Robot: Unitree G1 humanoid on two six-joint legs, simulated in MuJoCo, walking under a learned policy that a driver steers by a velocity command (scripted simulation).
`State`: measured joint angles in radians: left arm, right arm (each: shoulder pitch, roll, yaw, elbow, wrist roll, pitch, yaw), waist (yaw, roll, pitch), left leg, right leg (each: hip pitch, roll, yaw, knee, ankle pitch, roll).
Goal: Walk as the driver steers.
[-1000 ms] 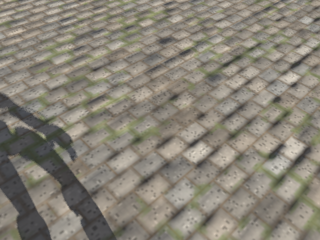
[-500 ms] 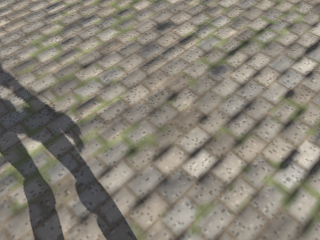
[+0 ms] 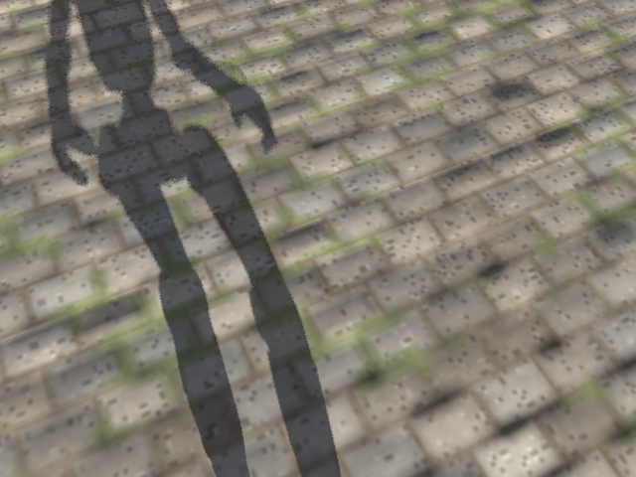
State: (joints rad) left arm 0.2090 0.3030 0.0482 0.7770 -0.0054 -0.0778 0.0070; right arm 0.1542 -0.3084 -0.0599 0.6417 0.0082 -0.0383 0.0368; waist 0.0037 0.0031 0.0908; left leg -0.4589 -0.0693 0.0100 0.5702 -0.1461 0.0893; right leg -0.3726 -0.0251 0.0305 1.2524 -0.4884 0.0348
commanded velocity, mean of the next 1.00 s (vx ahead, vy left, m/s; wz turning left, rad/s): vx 0.06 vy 0.00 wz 0.58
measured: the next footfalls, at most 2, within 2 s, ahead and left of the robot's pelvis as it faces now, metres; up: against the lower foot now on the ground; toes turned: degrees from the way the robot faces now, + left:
right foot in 0.36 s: +0.26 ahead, -0.13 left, +0.00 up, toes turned +19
left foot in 0.78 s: +0.12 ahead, +0.10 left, +0.00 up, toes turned +30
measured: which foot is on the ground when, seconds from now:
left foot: down 0.00-0.36, up 0.38-0.76, down 0.78-1.00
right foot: up 0.00-0.34, down 0.36-0.78, up 0.80-1.00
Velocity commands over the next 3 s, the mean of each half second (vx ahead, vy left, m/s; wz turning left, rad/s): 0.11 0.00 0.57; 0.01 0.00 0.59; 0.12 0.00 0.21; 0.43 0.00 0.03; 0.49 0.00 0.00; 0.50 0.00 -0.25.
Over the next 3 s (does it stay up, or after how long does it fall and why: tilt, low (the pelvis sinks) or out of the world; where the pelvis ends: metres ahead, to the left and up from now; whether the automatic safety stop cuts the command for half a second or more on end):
stays up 0.74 0.55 0.02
